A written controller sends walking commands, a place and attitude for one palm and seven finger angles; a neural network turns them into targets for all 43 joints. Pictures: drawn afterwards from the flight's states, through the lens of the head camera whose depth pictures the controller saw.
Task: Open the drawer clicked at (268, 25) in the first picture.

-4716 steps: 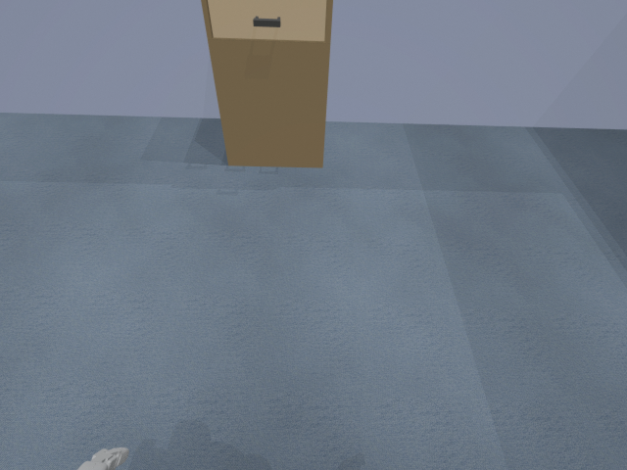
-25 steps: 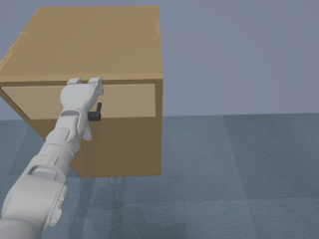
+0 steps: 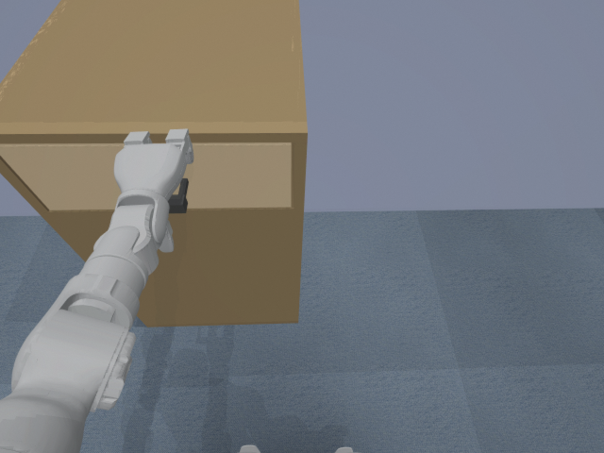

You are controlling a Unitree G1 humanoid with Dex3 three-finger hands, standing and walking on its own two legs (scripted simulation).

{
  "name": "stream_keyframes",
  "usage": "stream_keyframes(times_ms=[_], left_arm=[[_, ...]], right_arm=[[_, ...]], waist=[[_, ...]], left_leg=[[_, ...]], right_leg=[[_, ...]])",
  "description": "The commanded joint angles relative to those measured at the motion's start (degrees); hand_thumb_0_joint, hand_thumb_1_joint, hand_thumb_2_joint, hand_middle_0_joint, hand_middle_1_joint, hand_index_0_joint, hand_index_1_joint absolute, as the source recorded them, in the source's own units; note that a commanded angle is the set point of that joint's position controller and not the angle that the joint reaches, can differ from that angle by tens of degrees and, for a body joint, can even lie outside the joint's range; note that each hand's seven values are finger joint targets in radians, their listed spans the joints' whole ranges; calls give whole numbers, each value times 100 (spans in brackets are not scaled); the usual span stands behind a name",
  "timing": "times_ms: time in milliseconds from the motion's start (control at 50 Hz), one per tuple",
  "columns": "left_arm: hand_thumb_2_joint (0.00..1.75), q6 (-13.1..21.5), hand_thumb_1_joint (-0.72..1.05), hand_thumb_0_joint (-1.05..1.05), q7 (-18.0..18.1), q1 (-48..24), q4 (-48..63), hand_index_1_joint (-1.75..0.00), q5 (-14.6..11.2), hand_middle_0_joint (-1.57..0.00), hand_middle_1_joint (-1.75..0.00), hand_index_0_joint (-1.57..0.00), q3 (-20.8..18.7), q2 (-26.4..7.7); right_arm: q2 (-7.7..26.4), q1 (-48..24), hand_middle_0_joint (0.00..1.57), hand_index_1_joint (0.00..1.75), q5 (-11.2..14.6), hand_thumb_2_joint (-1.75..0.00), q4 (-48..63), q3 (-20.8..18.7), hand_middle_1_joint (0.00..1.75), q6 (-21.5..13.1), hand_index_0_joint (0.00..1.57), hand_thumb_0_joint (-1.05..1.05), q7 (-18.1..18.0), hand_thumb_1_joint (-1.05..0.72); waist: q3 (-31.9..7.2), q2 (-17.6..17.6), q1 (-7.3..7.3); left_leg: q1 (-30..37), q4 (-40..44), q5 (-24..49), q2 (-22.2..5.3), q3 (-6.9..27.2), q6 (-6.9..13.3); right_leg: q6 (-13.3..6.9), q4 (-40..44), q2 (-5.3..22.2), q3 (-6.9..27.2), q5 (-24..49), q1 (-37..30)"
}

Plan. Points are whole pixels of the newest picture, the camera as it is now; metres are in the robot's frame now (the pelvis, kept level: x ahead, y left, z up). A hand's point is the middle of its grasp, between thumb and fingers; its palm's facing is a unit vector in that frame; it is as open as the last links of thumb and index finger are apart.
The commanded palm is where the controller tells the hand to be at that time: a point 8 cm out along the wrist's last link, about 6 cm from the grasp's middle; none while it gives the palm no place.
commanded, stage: lower the fingers behind the handle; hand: left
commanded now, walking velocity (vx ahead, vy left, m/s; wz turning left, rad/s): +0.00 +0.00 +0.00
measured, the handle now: (156, 194) +0.52 +0.23 -0.01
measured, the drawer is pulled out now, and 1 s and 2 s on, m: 0.00 0.00 0.00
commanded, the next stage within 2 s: close the thumb around the handle in 0.94 s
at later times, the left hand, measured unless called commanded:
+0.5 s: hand (188, 217) +0.48 +0.17 -0.03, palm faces +0.05 -0.03 -1.00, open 13.4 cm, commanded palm +0.47 +0.18 +0.03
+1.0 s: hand (185, 217) +0.48 +0.18 -0.02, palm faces -0.01 -0.04 -1.00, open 13.6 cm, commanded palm +0.47 +0.19 +0.03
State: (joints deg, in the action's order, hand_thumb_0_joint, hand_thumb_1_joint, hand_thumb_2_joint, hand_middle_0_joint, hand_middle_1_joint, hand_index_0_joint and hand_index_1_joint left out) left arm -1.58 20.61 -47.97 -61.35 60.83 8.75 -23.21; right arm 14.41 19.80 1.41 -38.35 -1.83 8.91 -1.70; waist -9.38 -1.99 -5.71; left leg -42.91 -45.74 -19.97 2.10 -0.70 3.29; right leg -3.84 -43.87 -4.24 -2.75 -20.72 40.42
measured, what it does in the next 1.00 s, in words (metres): stands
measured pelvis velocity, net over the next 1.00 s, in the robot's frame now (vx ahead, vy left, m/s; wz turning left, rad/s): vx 0.00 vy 0.00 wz -0.02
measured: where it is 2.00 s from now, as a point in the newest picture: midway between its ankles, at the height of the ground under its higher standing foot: outside the picture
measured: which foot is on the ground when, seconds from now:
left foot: down 0.00-1.00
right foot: down 0.00-1.00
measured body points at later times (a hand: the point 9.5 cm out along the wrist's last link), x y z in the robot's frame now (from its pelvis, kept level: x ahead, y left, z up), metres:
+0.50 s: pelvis +0.00 +0.01 -0.03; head +0.10 +0.01 +0.41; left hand +0.47 +0.17 +0.03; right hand -0.01 -0.25 -0.16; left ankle +0.01 +0.08 -0.70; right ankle +0.00 -0.08 -0.70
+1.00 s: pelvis +0.00 +0.00 -0.02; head +0.10 +0.01 +0.42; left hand +0.47 +0.18 +0.03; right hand +0.00 -0.27 -0.14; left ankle +0.01 +0.08 -0.70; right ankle +0.00 -0.08 -0.70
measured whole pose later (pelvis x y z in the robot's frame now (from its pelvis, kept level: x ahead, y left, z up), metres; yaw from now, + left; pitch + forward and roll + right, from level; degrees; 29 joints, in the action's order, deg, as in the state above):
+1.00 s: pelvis +0.00 +0.00 -0.02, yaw -1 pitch +22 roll -2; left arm 1.9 27.4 -45.7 -64.1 63.5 4.3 -23.4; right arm 14.8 20.3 -0.1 -39.2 -1.5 6.5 -2.6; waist -10.1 -2.6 -8.3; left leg -52.8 -53.5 -22.9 1.1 -1.5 3.6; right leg -3.7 -51.2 -5.0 -2.5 -23.0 50.4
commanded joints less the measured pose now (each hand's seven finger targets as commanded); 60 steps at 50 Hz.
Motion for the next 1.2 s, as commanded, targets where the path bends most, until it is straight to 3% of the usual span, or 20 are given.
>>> stream_keyframes(times_ms=[0, 40, 80, 160, 220, 240, 300, 360, 380, 400, 440, 500, 580, 700, 840, 880, 920, 1020, 1140, 1180], left_arm=[[30, -166, -50, 0, -140, -2013, 100, -120, 108, -30, -120, -30, -31, -694], [30, -212, -50, 0, -169, -2204, 26, -120, 122, -30, -120, -30, 58, -679], [30, -45, -50, 0, -201, -2436, 288, -120, 27, -30, -120, -30, -52, -749], [30, 663, -50, 0, -16, -3358, 1502, -120, 57, -30, -120, -30, -640, -1506], [30, 952, -50, 0, 525, -3066, 1772, -120, 314, -30, -120, -30, -1089, -1814], [30, 879, -50, 0, 733, -3002, 1683, -120, 368, -30, -120, -30, -1220, -1903], [30, 533, -50, 0, 1126, -2956, 1201, -120, 364, -30, -120, -30, -967, -1441], [30, 136, -50, 0, 1387, -3349, 1141, -120, 332, -30, -120, -30, -1078, -1624], [30, 0, -50, 0, 1433, -3358, 1127, -120, 384, -30, -120, -30, -1153, -1768], [30, -190, -50, 0, 1440, -3183, 916, -120, 376, -30, -120, -30, -1122, -1728], [30, -490, -50, 0, 1405, -3204, 597, -120, 338, -30, -120, -30, -814, -1364], [30, -754, -50, 0, 1248, -3034, 157, -120, 242, -30, -120, -30, -866, -1534], [30, -697, -50, 0, 952, -3161, 305, -120, 186, -30, -120, -30, -778, -1611], [30, -261, -50, 0, 593, -2556, 243, -120, 118, -30, -120, -30, -798, -1646], [30, 172, -50, 0, 703, -2283, 587, -120, 200, -30, -120, -30, -889, -1650], [30, 177, -50, 0, 801, -2438, 610, -120, 214, -30, -120, -30, -878, -1634], [30, 103, -50, 0, 890, -2323, 575, -120, 234, -30, -120, -30, -1075, -1869], [30, -125, -50, 0, 990, -2518, 574, -120, 237, -30, -120, -30, -954, -1730], [44, -350, -16, 0, 924, -2521, 360, -124, 187, -32, -124, -32, -1094, -2064], [49, -326, -5, 0, 854, -2597, 348, -125, 178, -33, -125, -33, -931, -1870]], right_arm=[[881, 560, 20, 30, -7, -90, 381, -288, 30, -113, 20, 0, -60, -90], [899, 583, 20, 30, 2, -90, 378, -269, 30, -141, 20, 0, -71, -90], [892, 620, 20, 30, -18, -90, 426, -277, 30, -219, 20, 0, -85, -90], [864, 704, 20, 30, -120, -90, 443, -325, 30, -418, 20, 0, -165, -90], [831, 734, 20, 30, -220, -90, 361, -356, 30, -499, 20, 0, -153, -90], [840, 721, 20, 30, -247, -90, 304, -351, 30, -504, 20, 0, -132, -90], [876, 798, 20, 30, -254, -90, 124, -400, 30, -517, 20, 0, -52, -90], [939, 799, 20, 30, -282, -90, 25, -394, 30, -452, 20, 0, 19, -90], [945, 838, 20, 30, -273, -90, -8, -409, 30, -406, 20, 0, 38, -90], [939, 819, 20, 30, -266, -90, -7, -383, 30, -345, 20, 0, 55, -90], [913, 793, 20, 30, -236, -90, -23, -355, 30, -280, 20, 0, 64, -90], [943, 720, 20, 30, -194, -90, 0, -278, 30, -214, 20, 0, 37, -90], [906, 660, 20, 30, -135, -90, 165, -231, 30, -211, 20, 0, -74, -90], [868, 559, 20, 30, -96, -90, 359, -174, 30, -296, 20, 0, -214, -90], [842, 584, 20, 30, -126, -90, 398, -239, 30, -367, 20, 0, -185, -90], [855, 618, 20, 30, -133, -90, 344, -261, 30, -371, 20, 0, -167, -90], [892, 631, 20, 30, -146, -90, 299, -265, 30, -351, 20, 0, -138, -90], [900, 673, 20, 30, -152, -90, 202, -285, 30, -266, 20, 0, -89, -90], [938, 626, 20, 30, -141, -90, 177, -228, 30, -177, 20, 0, -127, -90], [906, 638, 20, 30, -108, -90, 207, -221, 30, -169, 20, 0, -144, -90]], waist=[[-1118, 252, -391], [-980, 324, -480], [-1257, 178, -443], [-2538, -470, -361], [-3189, -819, -158], [-3125, -773, -157], [-2641, -377, -362], [-2927, -545, -398], [-3178, -596, -381], [-3053, -611, -324], [-2633, -417, -449], [-2273, -204, -433], [-2340, -162, -436], [-1890, 89, -355], [-2166, -231, -226], [-2213, -191, -294], [-2353, -235, -200], [-2472, -265, -285], [-2276, -87, -279], [-2221, -12, -344]], left_leg=[[943, 309, 619, -18, 116, 44], [715, 262, 329, -12, 145, 45], [730, 185, 299, -13, 172, 58], [1090, -166, 582, -65, 335, 70], [1408, -426, 1203, -91, 436, 2], [1303, -488, 1282, -116, 440, -24], [1073, -502, 1243, -158, 482, -54], [1202, -480, 1459, -141, 419, -76], [1351, -498, 1638, -137, 416, -87], [1331, -449, 1667, -116, 380, -103], [1233, -330, 1488, -117, 336, -81], [929, -194, 1162, -74, 239, -9], [890, -72, 960, -43, 177, 42], [419, -75, 555, -15, 103, 88], [419, -264, 734, -23, 99, 49], [413, -305, 778, -32, 124, 49], [407, -323, 855, -22, 115, 40], [621, -306, 1111, -29, 120, 22], [428, -194, 948, -2, 69, 58], [454, -149, 920, -6, 95, 57]], right_leg=[[151, 686, 75, 375, 592, -129], [166, 658, 85, 372, 321, 53], [161, 542, 89, 386, 301, 56], [121, 80, 72, 438, 450, 198], [81, -233, -2, 351, 710, 453], [82, -305, -16, 313, 743, 525], [116, -280, -37, 202, 661, 806], [111, -265, -36, 191, 836, 657], [127, -273, -41, 202, 981, 574], [113, -235, -53, 173, 1009, 494], [142, -84, -58, 151, 923, 471], [172, 92, -29, 229, 872, 195], [203, 222, 19, 331, 874, -156], [228, 298, 84, 451, 687, -337], [186, 115, 70, 476, 813, -186], [195, 78, 63, 468, 833, -107], [183, 46, 53, 461, 901, -183], [186, 56, 27, 405, 1129, -191], [225, 205, 57, 470, 1132, -488], [228, 225, 59, 445, 1092, -454]])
